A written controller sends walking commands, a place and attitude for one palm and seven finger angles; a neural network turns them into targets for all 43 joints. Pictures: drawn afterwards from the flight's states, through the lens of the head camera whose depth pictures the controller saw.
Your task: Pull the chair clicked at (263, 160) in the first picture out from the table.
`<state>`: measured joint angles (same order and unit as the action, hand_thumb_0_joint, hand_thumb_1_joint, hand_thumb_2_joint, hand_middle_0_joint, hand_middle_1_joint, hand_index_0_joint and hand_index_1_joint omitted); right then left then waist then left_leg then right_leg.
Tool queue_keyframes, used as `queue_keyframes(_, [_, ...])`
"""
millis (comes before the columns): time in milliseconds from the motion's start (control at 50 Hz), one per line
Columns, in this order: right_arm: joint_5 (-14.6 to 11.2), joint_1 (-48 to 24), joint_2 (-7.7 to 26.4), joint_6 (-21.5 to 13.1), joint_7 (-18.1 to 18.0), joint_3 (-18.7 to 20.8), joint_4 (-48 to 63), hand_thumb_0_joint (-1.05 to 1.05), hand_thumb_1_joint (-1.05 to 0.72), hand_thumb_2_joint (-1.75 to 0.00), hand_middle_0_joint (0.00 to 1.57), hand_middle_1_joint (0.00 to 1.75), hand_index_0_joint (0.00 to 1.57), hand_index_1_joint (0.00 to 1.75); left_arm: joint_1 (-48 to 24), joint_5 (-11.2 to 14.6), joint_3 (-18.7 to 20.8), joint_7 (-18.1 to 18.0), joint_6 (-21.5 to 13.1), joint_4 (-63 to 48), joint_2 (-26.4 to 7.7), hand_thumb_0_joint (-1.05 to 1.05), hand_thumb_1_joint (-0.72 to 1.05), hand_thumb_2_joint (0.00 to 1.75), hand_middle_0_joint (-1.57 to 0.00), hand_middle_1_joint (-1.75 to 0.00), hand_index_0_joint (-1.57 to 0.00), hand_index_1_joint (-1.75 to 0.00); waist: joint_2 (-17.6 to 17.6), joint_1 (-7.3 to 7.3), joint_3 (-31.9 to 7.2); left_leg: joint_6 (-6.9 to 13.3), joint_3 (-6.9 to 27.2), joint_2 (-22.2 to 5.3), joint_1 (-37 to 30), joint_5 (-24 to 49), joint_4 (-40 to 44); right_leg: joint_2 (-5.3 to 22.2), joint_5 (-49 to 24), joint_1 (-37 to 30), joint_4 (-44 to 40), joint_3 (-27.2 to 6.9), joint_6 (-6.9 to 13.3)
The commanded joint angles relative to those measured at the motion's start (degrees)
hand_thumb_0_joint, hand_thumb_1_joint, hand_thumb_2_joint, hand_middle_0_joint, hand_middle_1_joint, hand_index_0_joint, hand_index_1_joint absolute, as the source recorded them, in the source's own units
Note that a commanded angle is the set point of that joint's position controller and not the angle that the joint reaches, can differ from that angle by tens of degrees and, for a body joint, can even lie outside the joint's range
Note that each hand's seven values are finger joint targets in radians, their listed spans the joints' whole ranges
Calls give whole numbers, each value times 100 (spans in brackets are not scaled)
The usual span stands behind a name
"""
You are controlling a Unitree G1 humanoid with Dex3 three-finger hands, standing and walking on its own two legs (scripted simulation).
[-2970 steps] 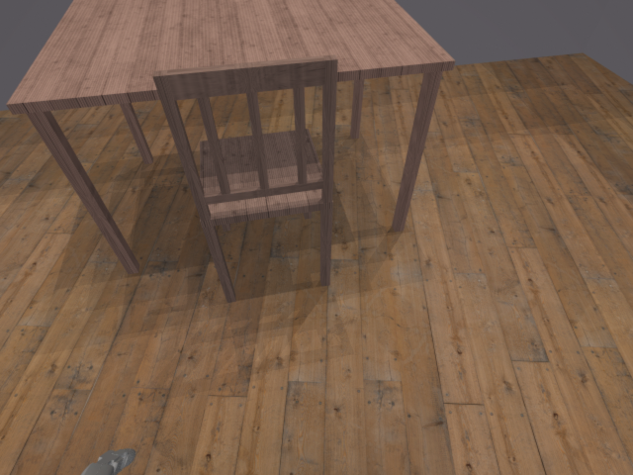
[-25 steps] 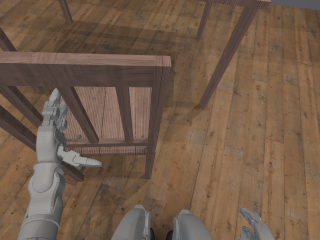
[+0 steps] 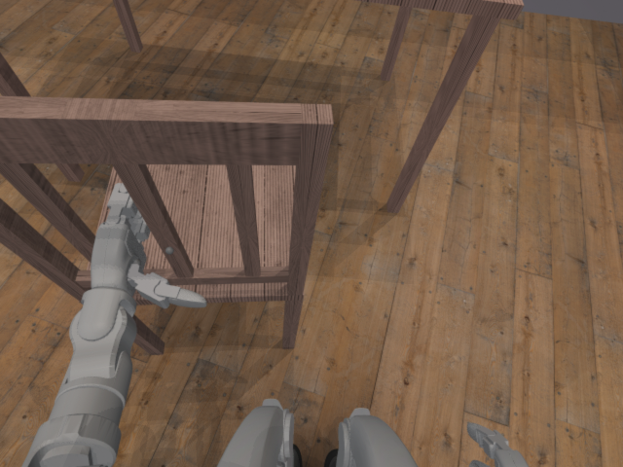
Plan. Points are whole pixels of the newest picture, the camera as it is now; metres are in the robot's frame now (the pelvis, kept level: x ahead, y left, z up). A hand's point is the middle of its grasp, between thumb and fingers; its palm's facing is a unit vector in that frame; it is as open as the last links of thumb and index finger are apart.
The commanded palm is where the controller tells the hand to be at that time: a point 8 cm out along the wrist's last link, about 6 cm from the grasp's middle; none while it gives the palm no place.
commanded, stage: push the fingers through the gap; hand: left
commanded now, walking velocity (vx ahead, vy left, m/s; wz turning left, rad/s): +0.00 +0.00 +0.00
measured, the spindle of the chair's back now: (162, 229) +0.40 +0.22 +0.01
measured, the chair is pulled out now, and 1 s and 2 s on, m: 0.32 0.32 0.35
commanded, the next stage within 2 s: hook a spindle and tug to test in 0.16 s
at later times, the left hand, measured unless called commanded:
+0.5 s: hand (181, 248) +0.37 +0.19 +0.01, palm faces +0.11 -0.99 +0.00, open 16.3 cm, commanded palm +0.35 +0.24 +0.02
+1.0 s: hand (181, 244) +0.38 +0.19 +0.01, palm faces +0.12 -0.99 -0.02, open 7.9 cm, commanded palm +0.35 +0.23 +0.02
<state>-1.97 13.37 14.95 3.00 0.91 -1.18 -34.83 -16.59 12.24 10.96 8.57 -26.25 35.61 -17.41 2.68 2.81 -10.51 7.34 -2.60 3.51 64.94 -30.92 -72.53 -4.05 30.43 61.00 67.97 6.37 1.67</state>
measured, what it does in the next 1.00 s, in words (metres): stands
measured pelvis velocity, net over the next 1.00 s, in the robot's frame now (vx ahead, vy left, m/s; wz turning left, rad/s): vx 0.01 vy -0.02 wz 0.00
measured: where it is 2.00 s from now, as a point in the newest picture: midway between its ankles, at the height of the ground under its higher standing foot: outside the picture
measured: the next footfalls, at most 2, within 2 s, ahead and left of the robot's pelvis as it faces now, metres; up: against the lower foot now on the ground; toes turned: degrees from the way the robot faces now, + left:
none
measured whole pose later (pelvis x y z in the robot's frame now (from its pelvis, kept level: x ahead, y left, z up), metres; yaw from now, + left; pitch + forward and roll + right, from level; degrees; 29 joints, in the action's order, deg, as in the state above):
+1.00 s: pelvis +0.01 -0.02 +0.00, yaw +0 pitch +24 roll -5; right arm -1.2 12.1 14.9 3.0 0.7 -0.9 -34.9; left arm -15.9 11.5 12.5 6.2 -29.9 34.9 -16.7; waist 2.1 3.1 -10.1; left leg 6.9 -2.1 3.0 65.0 -31.4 -72.4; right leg -4.7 31.1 61.4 68.2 6.7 3.3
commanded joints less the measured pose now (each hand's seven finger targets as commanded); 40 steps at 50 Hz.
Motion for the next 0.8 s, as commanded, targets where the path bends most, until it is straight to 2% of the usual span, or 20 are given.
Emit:
queue_keyframes(0, [1,191,1103,-184,-157,450,694,0,-90,-90,20,30,20,30,-1511,68,288,-7,-394,-1599,-817,0,-50,30,-6,-8,-6,-8,530,48,-2183,-1091,1785,-710,-3141,1948,1495,191,-863,238,-516,-287,54])
queue_keyframes(40, [80,185,1041,-219,-170,436,672,0,-90,-90,20,30,20,30,-1718,18,632,-294,-690,-2110,-1173,0,-50,30,-6,-8,-6,-8,759,-63,-2509,-1137,1753,-692,-3433,2268,1460,178,-974,153,-464,-322,67])
queue_keyframes(80, [141,192,1033,-210,-173,407,622,0,-90,-90,20,30,20,30,-1687,-87,967,-560,-898,-2118,-1543,0,-50,30,-6,-8,-6,-8,703,-75,-2559,-1153,1737,-685,-3338,2401,1388,155,-1029,112,-377,-327,71])
queue_keyframes(120, [166,183,969,-204,-141,390,567,0,-90,-90,20,30,20,30,-1556,-232,765,-661,-977,-1762,-1254,0,-50,30,-6,-8,-6,-8,664,-23,-2388,-1161,1724,-687,-3186,2315,1338,164,-970,195,-331,-312,56])
queue_keyframes(140, [165,178,973,-199,-120,395,544,0,-90,-90,20,30,20,30,-1562,-264,562,-639,-965,-1584,-1026,0,-50,30,-6,-8,-6,-8,576,78,-2283,-1136,1727,-701,-3110,2192,1298,164,-930,279,-351,-304,37])
queue_keyframes(160, [152,181,992,-186,-106,405,528,0,-90,-90,20,30,20,30,-1336,-280,443,-573,-887,-1277,-868,0,-50,30,-6,-8,-6,-8,498,86,-2163,-1102,1655,-683,-2927,1981,1291,161,-867,256,-402,-317,37])
queue_keyframes(180, [135,220,995,-179,-89,399,535,0,-90,-90,20,30,20,30,-1298,-253,209,-455,-764,-939,-584,0,-50,30,-6,-8,-6,-8,312,204,-2041,-1029,1597,-646,-2721,1847,1269,162,-841,188,-482,-313,37])
queue_keyframes(220, [64,260,1072,-138,-102,406,527,0,-90,-90,20,30,20,30,-1278,-193,42,-170,-490,-432,-465,0,-50,30,-6,-8,-6,-8,83,255,-1754,-952,1478,-608,-2337,1499,1276,159,-769,91,-588,-317,48])
queue_keyframes(280, [-20,260,1117,-128,-135,425,642,0,-90,-90,20,30,20,30,-1473,-14,-104,135,-265,-535,-360,0,-50,30,-10,-19,-10,-19,90,254,-1875,-922,1559,-616,-2525,1498,1382,181,-800,36,-664,-309,64])
queue_keyframes(300, [-26,260,1137,-127,-152,439,662,0,-90,-90,20,30,20,30,-1430,39,122,140,-278,-754,-599,0,-50,30,-11,-24,-11,-24,187,129,-2095,-939,1549,-624,-2691,1694,1388,179,-871,-38,-659,-325,70])
queue_keyframes(360, [19,222,1078,-155,-171,430,686,0,-90,-90,20,30,20,30,-1673,89,422,-62,-526,-1516,-950,0,-50,30,-17,-41,-17,-41,476,25,-2466,-1034,1638,-661,-3161,2211,1388,164,-1033,-43,-592,-324,63])
queue_keyframes(400, [82,221,1049,-165,-170,403,617,0,-90,-90,20,30,20,30,-1849,-7,653,-309,-753,-1679,-1234,0,-50,30,-20,-52,-20,-52,571,22,-2453,-1073,1638,-666,-3189,2331,1341,150,-1052,56,-500,-334,66])
queue_keyframes(420, [115,216,997,-180,-155,390,583,0,-90,-90,20,30,20,30,-1894,-50,583,-406,-850,-1692,-1114,0,-50,30,-22,-57,-22,-57,579,54,-2454,-1055,1586,-636,-3129,2357,1284,140,-1064,24,-480,-333,57])
queue_keyframes(480, [151,220,991,-174,-136,379,507,0,-90,-90,20,30,20,30,-1664,-203,724,-544,-938,-1154,-1199,0,-50,30,-27,-74,-27,-74,281,101,-2228,-948,1371,-558,-2570,2086,1116,121,-1010,-102,-483,-371,65])
queue_keyframes(540, [111,224,1007,-149,-112,376,552,0,-90,-90,20,30,20,30,-1414,-227,410,-337,-781,-750,-875,0,-50,30,-32,-90,-32,-90,338,119,-2106,-925,1265,-537,-2352,1947,1113,137,-999,-160,-544,-386,67])
queue_keyframes(600, [49,258,1054,-125,-125,400,576,0,-90,-90,20,30,20,30,-1563,-85,174,-50,-567,-795,-704,0,-33,37,-38,-107,-38,-107,328,202,-2211,-926,1323,-573,-2589,2117,1163,135,-1096,-175,-640,-369,67])
queue_keyframes(620, [37,275,1063,-125,-127,412,610,0,-90,-90,20,30,20,30,-1395,-28,211,13,-523,-918,-737,0,-28,40,-39,-112,-39,-112,453,104,-2340,-956,1368,-594,-2784,2331,1206,133,-1152,-217,-648,-359,80])
queue_keyframes(640, [12,264,1065,-122,-134,420,640,0,-90,-90,20,30,20,30,-1345,41,160,57,-489,-1078,-689,0,-22,42,-41,-118,-41,-118,455,122,-2424,-981,1434,-636,-2972,2500,1233,131,-1211,-190,-668,-342,69])
queue_keyframes(700, [18,282,1030,-149,-143,442,633,0,-90,-90,20,30,20,30,-1244,142,268,-23,-546,-1575,-752,0,-5,49,-46,-134,-46,-134,448,70,-2616,-1019,1460,-680,-3258,3065,1220,124,-1398,-250,-664,-325,48])
queue_keyframes(780, [89,247,976,-178,-139,405,524,0,-90,-90,20,30,20,30,-1402,-26,349,-339,-733,-1492,-825,0,17,59,-50,-145,-50,-145,268,155,-2262,-924,1274,-584,-2741,2677,1103,112,-1362,-276,-616,-360,43])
